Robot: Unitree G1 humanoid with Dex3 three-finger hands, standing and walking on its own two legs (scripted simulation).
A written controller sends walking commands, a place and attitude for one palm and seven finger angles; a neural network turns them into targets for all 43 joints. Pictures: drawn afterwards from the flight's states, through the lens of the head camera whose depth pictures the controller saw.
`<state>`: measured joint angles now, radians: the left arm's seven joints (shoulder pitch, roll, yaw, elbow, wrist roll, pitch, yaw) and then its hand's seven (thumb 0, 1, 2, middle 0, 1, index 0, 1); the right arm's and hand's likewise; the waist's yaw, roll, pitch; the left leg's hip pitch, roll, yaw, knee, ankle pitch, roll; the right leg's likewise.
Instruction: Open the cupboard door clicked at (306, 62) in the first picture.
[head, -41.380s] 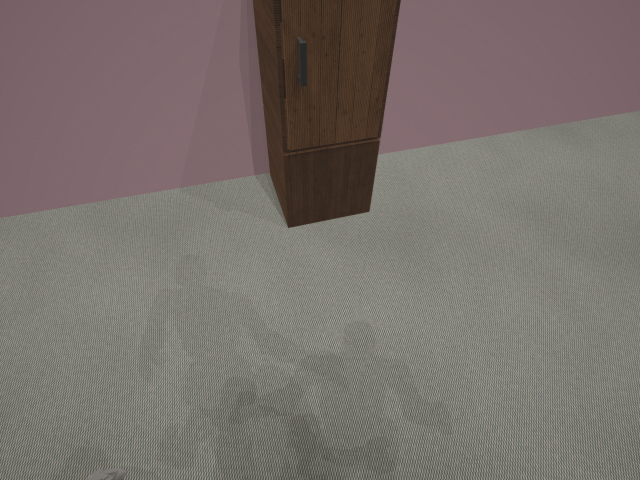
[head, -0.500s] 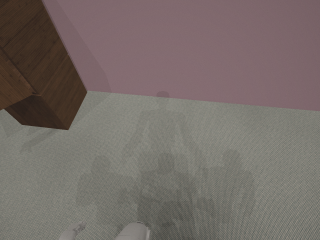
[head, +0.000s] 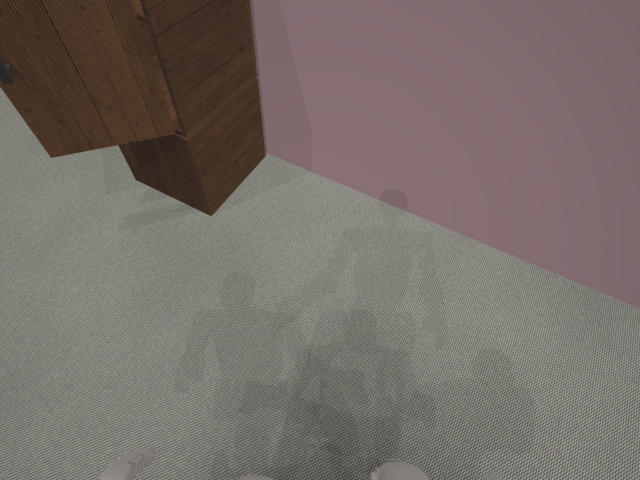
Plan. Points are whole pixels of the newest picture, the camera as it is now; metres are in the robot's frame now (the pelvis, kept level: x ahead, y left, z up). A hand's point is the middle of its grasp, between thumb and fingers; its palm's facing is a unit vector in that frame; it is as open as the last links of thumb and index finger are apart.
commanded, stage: turn to face it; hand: left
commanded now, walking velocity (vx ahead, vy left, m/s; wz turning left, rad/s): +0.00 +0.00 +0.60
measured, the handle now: out of the picture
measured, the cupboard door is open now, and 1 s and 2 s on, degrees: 48 48 48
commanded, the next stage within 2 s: take the last steps up to it in 0.58 s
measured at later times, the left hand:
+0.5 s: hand out of the picture +0.00 +0.19 -0.19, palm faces +0.32 -0.92 -0.21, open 7.4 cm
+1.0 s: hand out of the picture +0.00 +0.14 -0.16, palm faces +0.48 -0.86 -0.20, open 7.4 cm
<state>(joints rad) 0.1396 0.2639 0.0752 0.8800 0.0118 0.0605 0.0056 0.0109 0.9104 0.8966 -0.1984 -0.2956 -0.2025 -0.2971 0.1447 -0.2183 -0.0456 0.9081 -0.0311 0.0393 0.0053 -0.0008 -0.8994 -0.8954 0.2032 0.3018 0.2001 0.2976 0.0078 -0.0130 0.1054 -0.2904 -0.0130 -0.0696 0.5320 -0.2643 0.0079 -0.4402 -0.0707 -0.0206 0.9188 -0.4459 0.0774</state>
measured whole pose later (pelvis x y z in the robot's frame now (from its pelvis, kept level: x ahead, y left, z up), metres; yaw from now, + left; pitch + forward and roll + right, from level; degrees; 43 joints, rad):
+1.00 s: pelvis +0.07 -0.02 +0.01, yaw +25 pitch +0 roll +2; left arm 0.33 0.15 0.04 1.00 0.02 -0.04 0.00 0.01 0.91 0.90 -0.20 -0.30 -0.21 -0.30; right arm 0.21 -0.23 -0.07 1.01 -0.03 0.06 0.04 0.00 -0.90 -0.90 0.20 0.30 0.20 0.30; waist 0.01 -0.01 0.05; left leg -0.53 0.03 0.03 1.03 -0.28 -0.05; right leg -0.09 -0.11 -0.13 0.37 -0.28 0.03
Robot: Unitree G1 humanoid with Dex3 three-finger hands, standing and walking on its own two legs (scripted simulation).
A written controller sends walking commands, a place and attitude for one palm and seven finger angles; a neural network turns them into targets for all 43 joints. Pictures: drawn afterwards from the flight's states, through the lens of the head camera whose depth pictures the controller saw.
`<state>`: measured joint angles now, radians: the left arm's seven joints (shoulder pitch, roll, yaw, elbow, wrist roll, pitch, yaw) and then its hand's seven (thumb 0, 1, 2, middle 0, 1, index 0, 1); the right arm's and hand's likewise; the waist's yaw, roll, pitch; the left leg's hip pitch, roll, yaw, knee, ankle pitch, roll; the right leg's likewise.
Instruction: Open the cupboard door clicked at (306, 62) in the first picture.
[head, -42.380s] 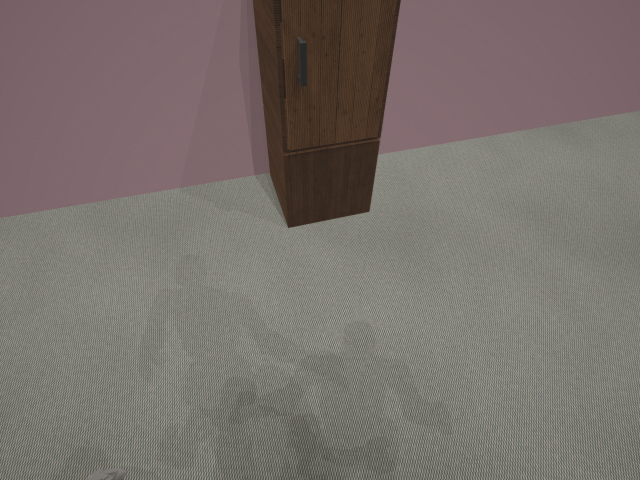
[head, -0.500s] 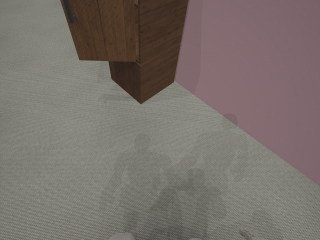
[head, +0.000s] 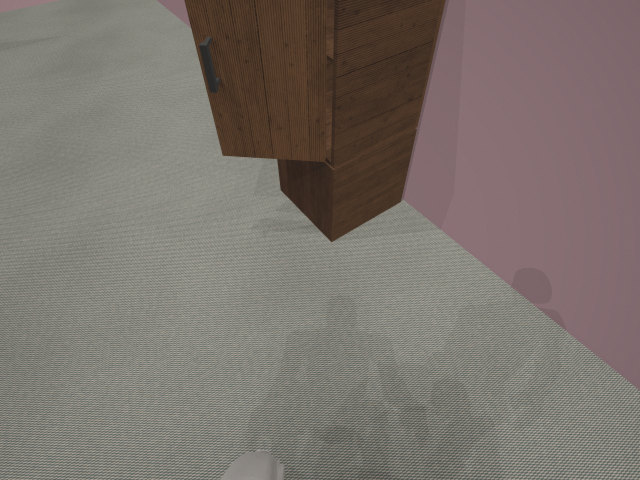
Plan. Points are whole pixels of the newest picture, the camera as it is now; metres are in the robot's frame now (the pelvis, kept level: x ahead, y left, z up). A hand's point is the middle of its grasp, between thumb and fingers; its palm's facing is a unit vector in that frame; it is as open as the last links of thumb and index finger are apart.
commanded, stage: take the last steps up to it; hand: left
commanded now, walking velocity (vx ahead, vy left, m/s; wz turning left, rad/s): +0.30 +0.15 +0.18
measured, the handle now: (211, 65) +1.07 +0.37 -0.03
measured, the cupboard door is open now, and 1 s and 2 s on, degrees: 48 48 48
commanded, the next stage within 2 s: come to a stop and stand still in 1.20 s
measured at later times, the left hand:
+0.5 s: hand (142, 418) +0.22 +0.30 -0.17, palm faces +0.10 -0.98 -0.19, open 7.4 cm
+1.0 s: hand (165, 340) +0.35 +0.31 -0.17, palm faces +0.13 -0.97 -0.22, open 7.1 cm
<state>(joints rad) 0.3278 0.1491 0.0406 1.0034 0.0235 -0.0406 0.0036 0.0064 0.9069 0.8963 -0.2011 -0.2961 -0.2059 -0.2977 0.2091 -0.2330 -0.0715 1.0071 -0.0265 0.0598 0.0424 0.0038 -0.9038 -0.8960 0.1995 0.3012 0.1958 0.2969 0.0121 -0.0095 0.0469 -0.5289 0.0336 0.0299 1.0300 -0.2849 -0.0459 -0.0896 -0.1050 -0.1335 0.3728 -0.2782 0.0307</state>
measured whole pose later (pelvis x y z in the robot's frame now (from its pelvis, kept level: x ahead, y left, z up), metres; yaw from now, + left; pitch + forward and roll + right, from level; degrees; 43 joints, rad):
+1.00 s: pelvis +0.34 +0.11 +0.00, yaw +3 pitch +0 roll +0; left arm 0.27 0.19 0.07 1.04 0.02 -0.06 0.00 -0.02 0.96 0.90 -0.20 -0.30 -0.21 -0.30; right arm 0.26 -0.16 -0.06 1.05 -0.03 -0.01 0.02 0.00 -0.91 -0.90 0.20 0.30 0.19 0.30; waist 0.01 -0.01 0.04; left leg -0.48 0.10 0.06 0.75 -0.25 -0.03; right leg -0.12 -0.04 -0.14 0.38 -0.26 -0.01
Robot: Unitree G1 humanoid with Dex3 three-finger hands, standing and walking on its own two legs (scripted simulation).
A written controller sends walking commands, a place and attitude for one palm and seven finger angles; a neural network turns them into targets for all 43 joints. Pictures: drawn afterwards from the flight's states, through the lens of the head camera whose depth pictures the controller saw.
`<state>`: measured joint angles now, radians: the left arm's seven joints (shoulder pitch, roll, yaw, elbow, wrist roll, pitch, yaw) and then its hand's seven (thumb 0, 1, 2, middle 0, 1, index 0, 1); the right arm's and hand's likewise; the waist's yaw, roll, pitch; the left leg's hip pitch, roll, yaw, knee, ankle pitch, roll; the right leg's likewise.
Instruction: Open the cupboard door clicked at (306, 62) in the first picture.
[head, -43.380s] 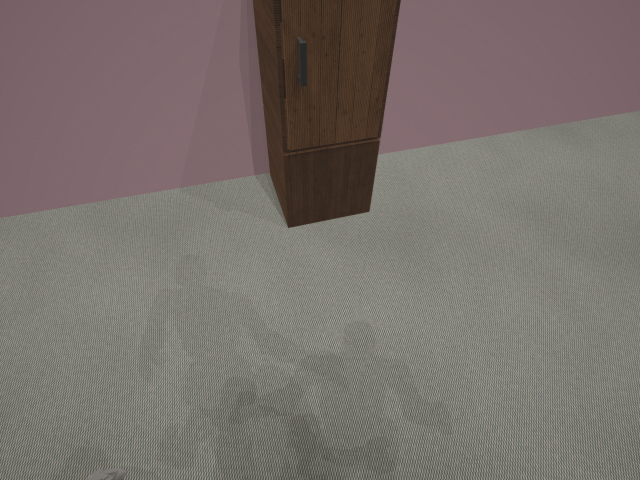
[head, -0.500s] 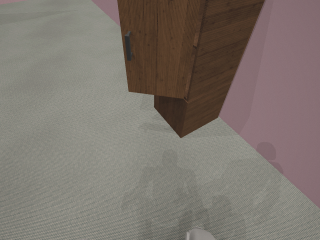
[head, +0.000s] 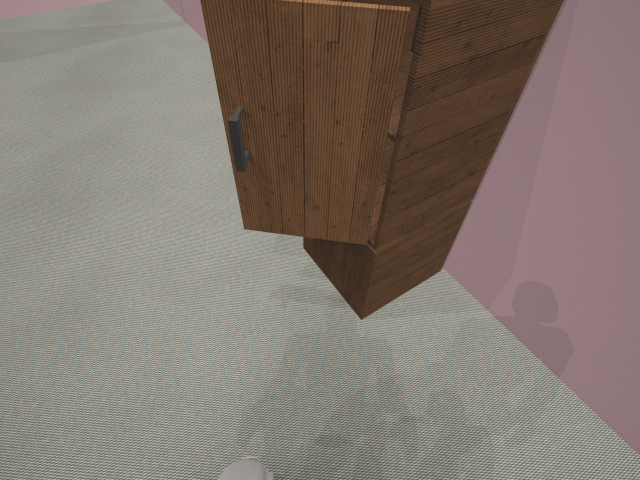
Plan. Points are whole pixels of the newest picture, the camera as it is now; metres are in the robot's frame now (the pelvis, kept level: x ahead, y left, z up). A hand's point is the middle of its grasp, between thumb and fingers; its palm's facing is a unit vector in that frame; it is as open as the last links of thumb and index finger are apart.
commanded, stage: take the last steps up to it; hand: left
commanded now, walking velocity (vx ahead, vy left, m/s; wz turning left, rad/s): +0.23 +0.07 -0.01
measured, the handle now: (240, 139) +0.75 +0.22 -0.03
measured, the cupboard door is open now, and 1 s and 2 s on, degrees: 48 48 48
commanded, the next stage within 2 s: come to a stop and stand still in 0.20 s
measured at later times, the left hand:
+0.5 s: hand (185, 428) +0.21 +0.22 -0.18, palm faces -0.01 -0.98 -0.22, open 7.3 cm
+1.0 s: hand (169, 425) +0.22 +0.25 -0.18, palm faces +0.00 -0.97 -0.26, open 7.4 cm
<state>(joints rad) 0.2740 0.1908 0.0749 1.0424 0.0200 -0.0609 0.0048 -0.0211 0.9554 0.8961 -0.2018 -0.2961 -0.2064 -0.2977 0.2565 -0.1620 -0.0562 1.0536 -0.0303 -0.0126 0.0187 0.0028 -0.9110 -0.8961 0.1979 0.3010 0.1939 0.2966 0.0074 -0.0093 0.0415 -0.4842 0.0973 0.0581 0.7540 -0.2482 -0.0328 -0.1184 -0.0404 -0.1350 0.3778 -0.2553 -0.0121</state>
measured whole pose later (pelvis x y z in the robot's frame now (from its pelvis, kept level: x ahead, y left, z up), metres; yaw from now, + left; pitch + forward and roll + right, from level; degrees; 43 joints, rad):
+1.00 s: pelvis +0.15 +0.06 -0.02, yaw -1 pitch +0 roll +0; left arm 0.26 0.20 0.03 0.92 0.02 0.02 0.05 0.01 0.91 0.90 -0.20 -0.30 -0.20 -0.30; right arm 0.24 -0.18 -0.05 0.92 -0.03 0.02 -0.02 0.00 -0.90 -0.90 0.20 0.30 0.20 0.30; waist -0.02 0.01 0.03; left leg -0.27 0.01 0.10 0.63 -0.36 0.04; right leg -0.26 -0.04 -0.04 0.63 -0.38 0.01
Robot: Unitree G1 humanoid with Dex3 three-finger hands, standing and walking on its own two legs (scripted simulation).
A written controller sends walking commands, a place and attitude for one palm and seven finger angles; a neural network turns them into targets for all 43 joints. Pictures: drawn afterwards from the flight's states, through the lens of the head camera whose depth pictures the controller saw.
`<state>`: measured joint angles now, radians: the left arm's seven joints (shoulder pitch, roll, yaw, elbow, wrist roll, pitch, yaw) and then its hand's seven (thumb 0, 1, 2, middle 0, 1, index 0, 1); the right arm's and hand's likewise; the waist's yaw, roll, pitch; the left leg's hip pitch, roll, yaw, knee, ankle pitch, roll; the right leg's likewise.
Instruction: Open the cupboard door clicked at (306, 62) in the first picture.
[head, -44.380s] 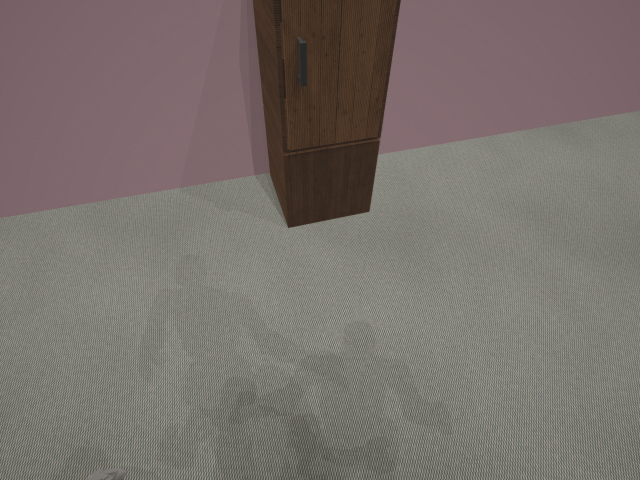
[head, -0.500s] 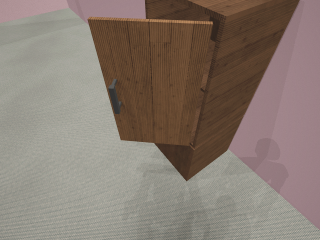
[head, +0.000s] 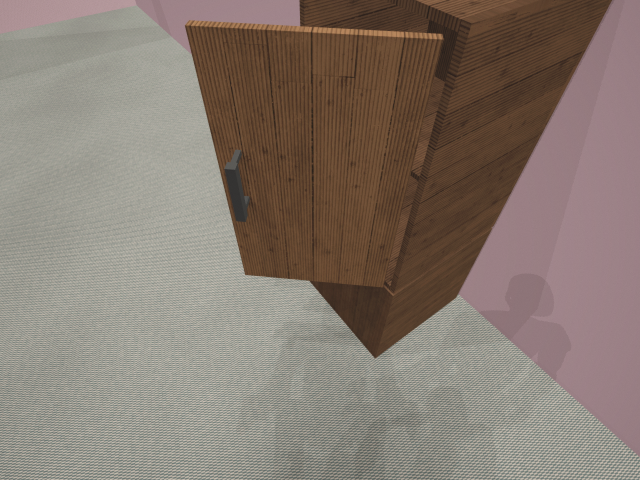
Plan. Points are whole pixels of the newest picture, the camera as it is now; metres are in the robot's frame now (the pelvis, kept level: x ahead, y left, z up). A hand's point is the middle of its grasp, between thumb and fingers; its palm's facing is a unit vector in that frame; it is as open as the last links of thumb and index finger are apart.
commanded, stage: come to a stop and stand still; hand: left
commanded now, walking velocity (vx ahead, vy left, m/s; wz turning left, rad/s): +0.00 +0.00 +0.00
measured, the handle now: (239, 186) +0.59 +0.18 -0.01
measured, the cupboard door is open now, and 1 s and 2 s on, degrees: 48 48 48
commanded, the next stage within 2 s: look again from close up in 0.76 s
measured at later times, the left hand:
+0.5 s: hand out of the picture -0.06 +0.21 -0.16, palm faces +0.03 -0.97 -0.24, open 7.4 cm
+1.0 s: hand out of the picture -0.08 +0.19 -0.16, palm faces +0.03 -0.98 -0.20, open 7.4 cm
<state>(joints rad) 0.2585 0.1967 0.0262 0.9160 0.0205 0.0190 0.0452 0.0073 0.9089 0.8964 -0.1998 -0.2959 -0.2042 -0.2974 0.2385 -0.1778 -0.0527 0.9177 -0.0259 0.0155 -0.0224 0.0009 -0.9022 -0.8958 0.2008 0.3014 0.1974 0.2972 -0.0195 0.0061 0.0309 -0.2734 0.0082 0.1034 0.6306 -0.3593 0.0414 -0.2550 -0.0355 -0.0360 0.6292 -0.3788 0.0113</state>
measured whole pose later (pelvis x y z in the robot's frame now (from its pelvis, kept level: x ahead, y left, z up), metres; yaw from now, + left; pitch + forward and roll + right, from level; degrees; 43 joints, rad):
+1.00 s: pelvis -0.08 +0.01 +0.01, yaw +0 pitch -2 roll +0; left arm 0.34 0.17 0.01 1.06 0.03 0.00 0.03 0.01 0.91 0.90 -0.20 -0.30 -0.20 -0.30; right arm 0.31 -0.19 -0.03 1.10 -0.02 0.00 0.00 0.00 -0.90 -0.90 0.20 0.30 0.20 0.30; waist -0.01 0.00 0.00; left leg -0.27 -0.01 0.10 0.45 -0.17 0.05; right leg -0.25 -0.03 -0.02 0.45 -0.18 0.01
